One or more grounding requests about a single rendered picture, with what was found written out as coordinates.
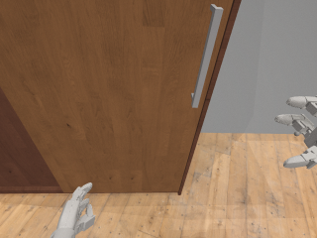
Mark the left robot forearm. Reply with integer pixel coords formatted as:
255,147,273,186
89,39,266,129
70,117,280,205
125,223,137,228
50,227,75,238

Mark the wardrobe door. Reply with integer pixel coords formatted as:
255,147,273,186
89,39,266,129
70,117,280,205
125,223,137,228
0,87,59,186
0,0,234,193

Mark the right robot hand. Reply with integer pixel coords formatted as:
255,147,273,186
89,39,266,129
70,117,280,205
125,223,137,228
274,95,317,170

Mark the handle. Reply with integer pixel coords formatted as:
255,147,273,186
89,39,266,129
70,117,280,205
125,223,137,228
190,4,224,108

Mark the left robot hand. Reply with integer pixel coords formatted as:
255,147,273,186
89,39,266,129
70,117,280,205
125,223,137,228
56,182,96,235

